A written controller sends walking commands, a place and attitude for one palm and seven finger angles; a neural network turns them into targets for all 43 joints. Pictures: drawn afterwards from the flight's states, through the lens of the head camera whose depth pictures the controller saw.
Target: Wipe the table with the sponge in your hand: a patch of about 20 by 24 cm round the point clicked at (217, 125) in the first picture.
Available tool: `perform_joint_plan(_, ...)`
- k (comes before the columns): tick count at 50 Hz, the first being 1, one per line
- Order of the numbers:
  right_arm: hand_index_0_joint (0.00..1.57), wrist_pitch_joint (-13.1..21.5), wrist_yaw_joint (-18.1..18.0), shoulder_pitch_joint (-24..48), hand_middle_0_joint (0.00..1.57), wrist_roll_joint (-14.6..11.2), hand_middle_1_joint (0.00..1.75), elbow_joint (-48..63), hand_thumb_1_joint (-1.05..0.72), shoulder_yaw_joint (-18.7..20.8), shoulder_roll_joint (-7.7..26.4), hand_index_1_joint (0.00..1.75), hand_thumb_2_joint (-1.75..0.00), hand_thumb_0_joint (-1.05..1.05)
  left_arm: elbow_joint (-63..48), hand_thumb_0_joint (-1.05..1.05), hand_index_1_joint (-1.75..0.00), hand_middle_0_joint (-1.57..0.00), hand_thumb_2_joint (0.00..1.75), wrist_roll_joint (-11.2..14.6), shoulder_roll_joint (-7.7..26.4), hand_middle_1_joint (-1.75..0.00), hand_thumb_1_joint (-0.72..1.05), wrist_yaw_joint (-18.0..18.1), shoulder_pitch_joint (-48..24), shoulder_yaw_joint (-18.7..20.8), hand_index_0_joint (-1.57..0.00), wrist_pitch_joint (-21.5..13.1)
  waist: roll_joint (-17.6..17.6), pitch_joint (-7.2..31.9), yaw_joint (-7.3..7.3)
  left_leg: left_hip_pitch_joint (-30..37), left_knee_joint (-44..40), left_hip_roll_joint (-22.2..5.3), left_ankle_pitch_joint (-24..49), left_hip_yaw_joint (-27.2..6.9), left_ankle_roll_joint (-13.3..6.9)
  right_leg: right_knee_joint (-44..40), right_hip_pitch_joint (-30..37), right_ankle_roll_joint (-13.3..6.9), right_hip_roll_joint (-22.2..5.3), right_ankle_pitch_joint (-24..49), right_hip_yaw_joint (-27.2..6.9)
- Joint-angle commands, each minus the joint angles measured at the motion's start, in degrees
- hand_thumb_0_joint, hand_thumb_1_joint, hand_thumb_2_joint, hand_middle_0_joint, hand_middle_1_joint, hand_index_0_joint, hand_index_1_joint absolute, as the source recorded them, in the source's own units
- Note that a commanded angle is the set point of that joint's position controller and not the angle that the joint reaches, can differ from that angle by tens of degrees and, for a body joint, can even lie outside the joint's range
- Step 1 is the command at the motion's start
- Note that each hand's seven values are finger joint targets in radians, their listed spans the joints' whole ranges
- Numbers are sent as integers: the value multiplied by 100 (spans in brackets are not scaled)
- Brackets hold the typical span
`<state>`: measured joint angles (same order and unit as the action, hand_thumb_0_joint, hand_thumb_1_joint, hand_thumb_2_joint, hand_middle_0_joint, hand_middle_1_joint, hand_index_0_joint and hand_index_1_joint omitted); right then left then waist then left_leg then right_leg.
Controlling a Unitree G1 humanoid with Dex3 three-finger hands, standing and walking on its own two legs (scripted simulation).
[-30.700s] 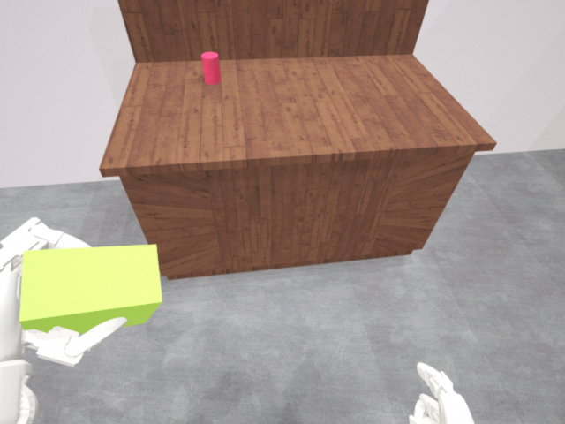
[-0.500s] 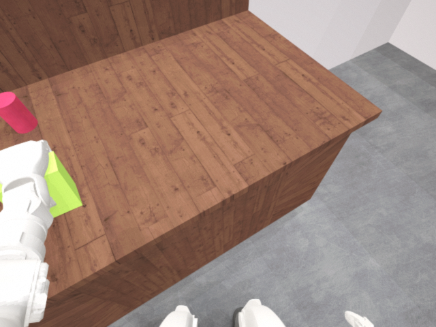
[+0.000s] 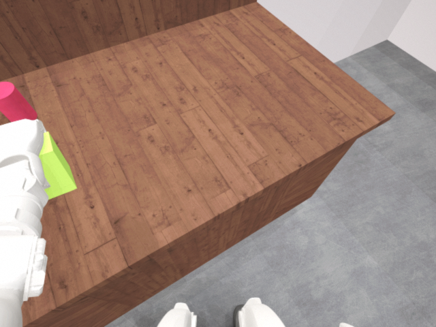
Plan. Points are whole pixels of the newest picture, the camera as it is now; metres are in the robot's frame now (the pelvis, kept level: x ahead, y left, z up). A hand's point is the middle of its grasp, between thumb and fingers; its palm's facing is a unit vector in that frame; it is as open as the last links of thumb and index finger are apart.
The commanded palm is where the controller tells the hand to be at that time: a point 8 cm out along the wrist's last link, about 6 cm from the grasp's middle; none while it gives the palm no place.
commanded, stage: slide back across to the first lane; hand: left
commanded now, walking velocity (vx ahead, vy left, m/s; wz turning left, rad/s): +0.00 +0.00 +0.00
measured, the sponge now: (39, 177) +0.40 +0.37 -0.02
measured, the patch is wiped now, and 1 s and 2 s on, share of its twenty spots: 1.00 1.00 1.00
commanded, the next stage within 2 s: wipe back along the first lane in 0.84 s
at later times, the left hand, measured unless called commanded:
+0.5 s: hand (16, 157) +0.42 +0.39 +0.03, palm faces -0.09 -0.05 -0.99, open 10.1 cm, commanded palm +0.37 +0.40 +0.06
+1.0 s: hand out of the picture +0.39 +0.42 +0.02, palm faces -0.10 -0.03 -0.99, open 10.1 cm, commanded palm +0.35 +0.41 +0.06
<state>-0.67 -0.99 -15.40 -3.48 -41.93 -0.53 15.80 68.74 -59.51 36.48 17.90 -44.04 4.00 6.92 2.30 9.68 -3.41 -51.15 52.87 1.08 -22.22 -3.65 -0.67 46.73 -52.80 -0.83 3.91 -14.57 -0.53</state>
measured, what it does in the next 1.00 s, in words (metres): shifts its weight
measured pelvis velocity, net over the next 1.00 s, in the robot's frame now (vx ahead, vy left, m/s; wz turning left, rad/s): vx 0.05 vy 0.03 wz -0.01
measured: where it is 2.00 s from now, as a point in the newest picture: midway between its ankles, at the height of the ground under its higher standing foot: outside the picture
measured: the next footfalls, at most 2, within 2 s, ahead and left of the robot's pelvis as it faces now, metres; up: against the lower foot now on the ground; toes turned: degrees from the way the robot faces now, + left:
none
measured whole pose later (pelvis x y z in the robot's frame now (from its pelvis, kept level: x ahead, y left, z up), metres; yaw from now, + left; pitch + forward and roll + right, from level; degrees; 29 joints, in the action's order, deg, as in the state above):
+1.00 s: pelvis +0.05 +0.03 +0.02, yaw +0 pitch +17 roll -3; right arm -5.5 1.3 -13.2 -3.3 -40.8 2.0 15.4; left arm 52.6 -59.0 36.1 17.8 -25.0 10.6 2.3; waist 1.6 9.0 -0.7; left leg -38.8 46.0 1.7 -23.7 -2.9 -3.0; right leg 38.6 -39.8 0.7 3.1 -15.7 -1.6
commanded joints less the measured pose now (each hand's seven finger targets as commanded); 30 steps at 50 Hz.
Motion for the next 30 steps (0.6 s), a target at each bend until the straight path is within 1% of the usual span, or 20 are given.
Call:
perform_joint_plan(1,20,136,-70,-510,20,12,30,394,-90,343,978,30,-90,0,-260,0,-160,-120,130,-109,1346,-160,10,217,-1304,96,-120,137,-382,1480,-224,407,-831,-43,74,180,-259,-760,1476,-151,-84,-330,3)
perform_joint_plan(5,20,37,-33,-464,20,34,30,430,-90,368,1007,30,-90,0,-479,0,-160,-120,130,-101,1725,-160,10,165,-875,505,-120,82,-285,1815,37,592,-898,-36,490,199,-246,-734,1897,-195,-80,96,-16)
perform_joint_plan(6,20,4,-30,-491,20,16,30,450,-90,359,991,30,-90,0,-554,0,-160,-120,130,-141,1759,-160,10,151,-957,443,-120,70,-186,1767,17,646,-943,-31,528,202,-238,-740,1917,-193,-74,113,-7)
perform_joint_plan(8,20,-23,-9,-416,20,2,30,470,-90,371,995,30,-90,0,-534,0,-160,-120,130,-154,1706,-160,10,149,-701,450,-120,99,-212,1536,49,716,-1043,-30,432,195,-235,-844,1900,-185,-74,-22,11)
perform_joint_plan(9,20,-39,-11,-403,20,3,30,476,-90,365,1009,30,-90,0,-573,0,-160,-120,130,-164,1801,-160,10,156,-729,502,-120,107,-296,1517,45,719,-1086,-35,384,189,-242,-874,1940,-178,-75,-81,8)
perform_joint_plan(10,20,-64,-7,-352,20,13,30,461,-90,368,1035,30,-90,0,-684,0,-160,-120,130,-159,2006,-160,10,163,-766,679,-120,91,-201,1603,112,802,-1112,-40,533,162,-239,-853,2013,-206,-83,28,0)
perform_joint_plan(12,20,-82,8,-337,20,1,30,480,-90,378,1018,30,-90,0,-784,0,-160,-120,130,-199,2021,-160,10,178,-734,650,-120,104,-26,1548,135,977,-1208,-42,562,149,-229,-886,2017,-209,-79,1,38)
perform_joint_plan(14,20,-90,24,-285,20,-4,30,491,-90,375,1020,30,-90,0,-701,0,-160,-120,130,-214,1991,-160,10,190,-516,653,-120,138,-64,1388,160,1022,-1293,-30,487,134,-226,-958,2032,-214,-78,-106,54)
perform_joint_plan(15,20,-96,34,-254,20,9,30,465,-90,374,1037,30,-90,0,-743,0,-160,-120,130,-200,2057,-160,10,192,-524,742,-120,128,15,1454,197,1099,-1301,-43,663,115,-228,-937,2072,-237,-79,41,36)
perform_joint_plan(16,20,-96,44,-294,20,5,30,482,-90,389,1022,30,-90,0,-701,0,-160,-120,130,-206,1950,-160,10,187,-400,663,-120,132,-88,1438,181,1130,-1305,-35,705,125,-232,-953,2123,-223,-74,98,56)
perform_joint_plan(18,20,-109,77,-263,20,6,30,517,-90,401,1009,30,-90,0,-753,0,-160,-120,130,-187,1897,-160,10,185,-190,688,-120,117,-7,1471,267,1179,-1336,-29,848,134,-217,-956,2249,-239,-77,257,56)
perform_joint_plan(19,20,-122,92,-243,20,2,30,532,-90,408,1012,30,-90,0,-767,0,-160,-120,130,-174,1934,-160,10,177,-73,745,-120,109,-41,1476,297,1199,-1351,-26,870,135,-213,-975,2326,-241,-78,281,57)
perform_joint_plan(20,20,-145,103,-204,20,20,30,492,-90,411,1049,30,-90,0,-805,0,-160,-120,130,-155,2119,-160,10,170,-37,938,-120,76,-54,1518,338,1246,-1337,-44,1062,120,-217,-951,2383,-257,-82,451,35)
perform_joint_plan(22,20,-166,127,-222,20,9,30,536,-90,426,1025,30,-90,0,-781,0,-160,-120,130,-193,1934,-160,10,149,102,785,-120,80,-43,1374,303,1263,-1348,-25,1140,128,-209,-968,2377,-250,-75,545,63)
perform_joint_plan(23,20,-183,137,-225,20,6,30,532,-90,434,1040,30,-90,0,-784,0,-160,-120,130,-236,1950,-160,10,147,89,779,-120,69,-99,1314,295,1275,-1370,-27,1114,102,-203,-985,2351,-257,-73,502,70)
perform_joint_plan(24,20,-188,147,-215,20,11,30,542,-90,457,1034,30,-90,0,-808,0,-160,-120,130,-225,1947,-160,10,147,262,843,-120,55,-122,1387,349,1316,-1362,-27,1229,121,-211,-985,2442,-262,-78,636,62)
perform_joint_plan(25,20,-205,172,-154,20,25,30,522,-90,455,1049,30,-90,0,-904,0,-160,-120,130,-165,2115,-160,10,144,462,1072,-120,12,8,1515,476,1397,-1344,-25,1516,124,-207,-950,2584,-290,-84,894,16)
perform_joint_plan(27,20,-238,194,-203,20,27,30,570,-90,481,1025,30,-90,0,-1032,0,-160,-120,130,-187,1959,-160,10,115,577,956,-120,-16,-16,1543,426,1468,-1318,-23,1737,126,-185,-922,2652,-280,-72,1141,47)
perform_joint_plan(29,20,-276,212,-170,20,22,30,584,-90,501,1037,30,-90,0,-1062,0,-160,-120,130,-163,2000,-160,10,101,838,1062,-120,-25,-159,1501,464,1463,-1345,-16,1770,122,-186,-957,2766,-274,-76,1199,32)
perform_joint_plan(30,20,-289,210,-108,20,27,30,568,-90,500,1052,30,-90,0,-1161,0,-160,-120,130,-127,2084,-160,10,79,874,1161,-120,-52,-78,1508,501,1512,-1344,-26,1916,102,-183,-946,2784,-289,-87,1307,3)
